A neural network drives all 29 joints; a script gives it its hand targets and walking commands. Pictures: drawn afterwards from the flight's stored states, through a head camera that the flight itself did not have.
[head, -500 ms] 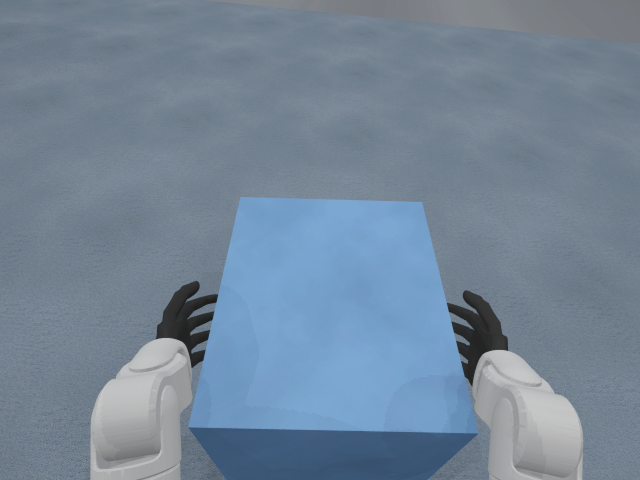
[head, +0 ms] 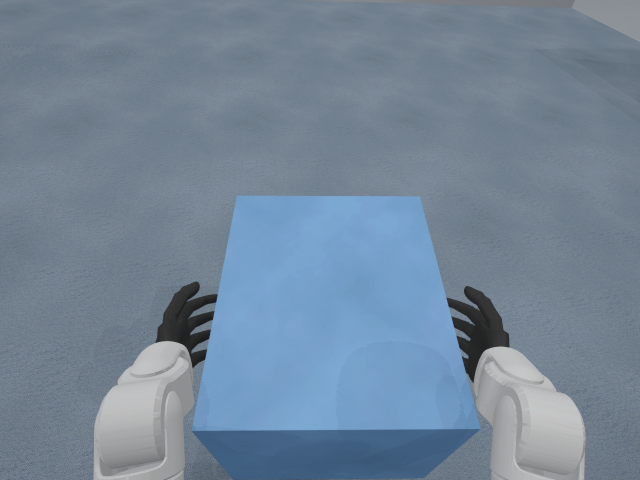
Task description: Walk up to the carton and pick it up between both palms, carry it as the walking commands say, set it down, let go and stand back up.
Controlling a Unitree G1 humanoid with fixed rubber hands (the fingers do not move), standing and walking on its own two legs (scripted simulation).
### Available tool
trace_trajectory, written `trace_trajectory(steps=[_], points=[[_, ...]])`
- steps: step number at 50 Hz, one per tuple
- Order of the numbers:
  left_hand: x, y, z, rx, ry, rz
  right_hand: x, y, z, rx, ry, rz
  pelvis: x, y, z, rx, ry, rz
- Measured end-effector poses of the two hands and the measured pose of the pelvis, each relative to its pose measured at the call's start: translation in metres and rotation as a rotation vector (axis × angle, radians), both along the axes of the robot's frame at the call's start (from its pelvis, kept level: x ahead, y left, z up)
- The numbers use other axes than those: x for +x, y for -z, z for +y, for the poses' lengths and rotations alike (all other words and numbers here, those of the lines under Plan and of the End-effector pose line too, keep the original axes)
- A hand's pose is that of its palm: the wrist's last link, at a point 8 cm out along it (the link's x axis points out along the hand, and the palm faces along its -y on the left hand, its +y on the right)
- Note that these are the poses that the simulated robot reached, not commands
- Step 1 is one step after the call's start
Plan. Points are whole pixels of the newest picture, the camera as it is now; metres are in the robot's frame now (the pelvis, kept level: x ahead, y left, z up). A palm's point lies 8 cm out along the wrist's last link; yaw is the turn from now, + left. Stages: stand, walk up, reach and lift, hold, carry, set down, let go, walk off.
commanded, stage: carry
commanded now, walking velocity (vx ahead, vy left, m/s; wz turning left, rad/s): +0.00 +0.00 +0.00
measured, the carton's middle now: (328, 334) +0.32 -0.01 +0.02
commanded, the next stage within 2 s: hold in 1.70 s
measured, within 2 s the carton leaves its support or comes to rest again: neither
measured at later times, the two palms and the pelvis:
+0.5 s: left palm (219, 384) +0.21 +0.11 +0.10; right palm (556, 406) +0.20 -0.22 +0.10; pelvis -0.05 -0.04 +0.01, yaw -2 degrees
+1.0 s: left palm (193, 392) +0.21 +0.14 +0.08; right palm (520, 400) +0.21 -0.20 +0.09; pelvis -0.05 -0.03 +0.01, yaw -1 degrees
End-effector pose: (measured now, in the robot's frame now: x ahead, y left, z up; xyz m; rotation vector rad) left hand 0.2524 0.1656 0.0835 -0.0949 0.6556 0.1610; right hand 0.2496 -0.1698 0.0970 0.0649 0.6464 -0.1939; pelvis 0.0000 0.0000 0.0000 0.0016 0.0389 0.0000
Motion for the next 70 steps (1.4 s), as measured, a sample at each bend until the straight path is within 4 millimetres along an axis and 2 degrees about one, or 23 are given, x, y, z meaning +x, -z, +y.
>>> trace_trajectory(steps=[4,7,11,18,24,32,47,70], points=[[-0.016,-0.005,0.005,-0.003,-0.009,0.014,-0.012,-0.005,0.005,-0.003,-0.011,0.013,-0.007,-0.005,0.000,-0.002,0.023,-0.018],[-0.021,-0.012,0.001,-0.001,-0.007,0.008,-0.020,-0.009,0.001,0.000,-0.009,0.008,-0.012,-0.008,-0.003,-0.006,0.031,-0.019],[-0.024,-0.017,-0.014,0.018,0.012,0.002,-0.029,-0.009,-0.015,0.013,0.006,0.002,-0.023,-0.008,-0.014,-0.006,0.036,-0.027],[-0.034,-0.014,-0.045,0.035,0.042,0.031,-0.049,-0.001,-0.045,0.029,0.036,0.031,-0.039,-0.009,-0.031,-0.003,0.031,-0.036],[-0.039,-0.013,-0.055,0.046,0.047,0.029,-0.053,0.000,-0.055,0.022,0.028,0.029,-0.046,-0.009,-0.040,-0.006,0.030,-0.033],[-0.043,-0.009,-0.047,0.035,0.018,0.029,-0.047,0.000,-0.047,0.011,0.002,0.029,-0.048,-0.009,-0.041,-0.009,0.025,-0.029],[-0.041,0.003,-0.028,0.033,0.007,0.016,-0.041,0.010,-0.029,0.000,-0.012,0.015,-0.047,-0.007,-0.028,-0.003,0.017,-0.027],[-0.038,0.008,-0.026,0.053,0.015,0.006,-0.038,0.018,-0.026,-0.006,-0.020,0.005,-0.047,-0.008,-0.026,-0.005,0.009,-0.022]])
